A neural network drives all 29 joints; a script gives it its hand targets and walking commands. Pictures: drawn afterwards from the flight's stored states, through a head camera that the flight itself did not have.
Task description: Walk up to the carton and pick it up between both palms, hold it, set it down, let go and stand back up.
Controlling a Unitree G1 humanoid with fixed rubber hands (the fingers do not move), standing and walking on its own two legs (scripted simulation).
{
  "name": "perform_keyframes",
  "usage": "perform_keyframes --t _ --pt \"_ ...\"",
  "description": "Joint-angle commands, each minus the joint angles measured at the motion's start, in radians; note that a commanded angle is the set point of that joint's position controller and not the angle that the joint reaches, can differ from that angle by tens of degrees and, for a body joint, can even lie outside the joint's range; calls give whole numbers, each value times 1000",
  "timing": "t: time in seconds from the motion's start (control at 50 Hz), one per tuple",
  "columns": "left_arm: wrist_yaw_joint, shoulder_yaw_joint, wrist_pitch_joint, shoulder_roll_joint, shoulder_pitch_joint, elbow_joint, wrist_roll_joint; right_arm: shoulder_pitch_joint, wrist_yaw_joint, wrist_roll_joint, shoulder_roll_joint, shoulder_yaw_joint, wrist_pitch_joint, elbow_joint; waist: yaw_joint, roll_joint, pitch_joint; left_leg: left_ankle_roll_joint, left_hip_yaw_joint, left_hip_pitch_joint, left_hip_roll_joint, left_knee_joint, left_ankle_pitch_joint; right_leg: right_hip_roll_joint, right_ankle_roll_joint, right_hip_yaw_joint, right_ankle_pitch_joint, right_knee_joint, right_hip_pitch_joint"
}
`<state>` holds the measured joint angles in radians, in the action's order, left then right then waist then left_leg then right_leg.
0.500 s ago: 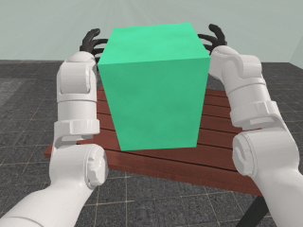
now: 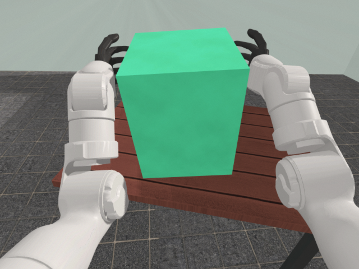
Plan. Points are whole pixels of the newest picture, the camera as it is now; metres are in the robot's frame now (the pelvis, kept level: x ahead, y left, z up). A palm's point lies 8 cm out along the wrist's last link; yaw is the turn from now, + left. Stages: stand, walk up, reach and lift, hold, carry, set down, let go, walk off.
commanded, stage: hold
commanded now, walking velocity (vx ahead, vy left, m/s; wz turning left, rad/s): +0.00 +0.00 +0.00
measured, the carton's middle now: (183, 103) +0.38 -0.02 +0.25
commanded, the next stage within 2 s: set down in 0.80 s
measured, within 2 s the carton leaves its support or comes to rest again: neither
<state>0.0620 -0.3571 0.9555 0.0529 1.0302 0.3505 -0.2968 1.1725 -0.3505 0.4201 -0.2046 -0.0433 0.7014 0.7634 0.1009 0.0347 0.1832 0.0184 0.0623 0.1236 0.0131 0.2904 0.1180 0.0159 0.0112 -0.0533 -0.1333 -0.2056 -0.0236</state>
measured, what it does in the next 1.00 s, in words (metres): stands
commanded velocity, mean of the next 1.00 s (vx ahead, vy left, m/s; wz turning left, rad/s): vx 0.00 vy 0.00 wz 0.00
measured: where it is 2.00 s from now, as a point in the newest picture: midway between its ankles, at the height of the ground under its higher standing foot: outside the picture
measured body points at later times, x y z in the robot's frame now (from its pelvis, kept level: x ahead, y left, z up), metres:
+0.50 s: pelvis +0.00 +0.00 +0.00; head -0.09 +0.03 +0.44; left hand +0.38 +0.14 +0.33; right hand +0.38 -0.16 +0.35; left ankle +0.03 +0.13 -0.75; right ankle -0.01 -0.11 -0.75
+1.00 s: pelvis +0.00 +0.00 +0.00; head -0.08 +0.03 +0.44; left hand +0.38 +0.14 +0.34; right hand +0.38 -0.15 +0.36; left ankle +0.03 +0.13 -0.75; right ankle -0.01 -0.11 -0.75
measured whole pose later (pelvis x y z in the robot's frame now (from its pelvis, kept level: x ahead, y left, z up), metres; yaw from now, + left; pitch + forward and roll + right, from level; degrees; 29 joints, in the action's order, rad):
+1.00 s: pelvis +0.00 +0.00 +0.00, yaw +0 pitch -4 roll -1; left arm 0.08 -0.38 0.91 0.06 1.05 0.33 -0.31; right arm 1.18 -0.34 0.37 -0.17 -0.10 0.66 0.73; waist 0.12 0.04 0.15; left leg 0.01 0.06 0.12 0.01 0.30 0.12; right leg 0.01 0.01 -0.05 -0.14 -0.22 -0.02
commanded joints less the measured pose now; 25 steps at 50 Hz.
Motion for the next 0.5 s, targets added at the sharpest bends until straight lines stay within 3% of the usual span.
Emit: perform_keyframes --t 0.0,0.48 --pt "155 277 -64 -430 687 -111 177 652 73 116 398 114 -21 -219 5 -43 247 21 -52 -126 -63 2 -202 42 -47 -15 150 15 20" --pt "144 277 -67 -433 699 -113 180 654 84 112 392 112 -24 -199 1 -48 246 23 -56 -104 -58 -9 -172 50 -42 -17 124 8 27"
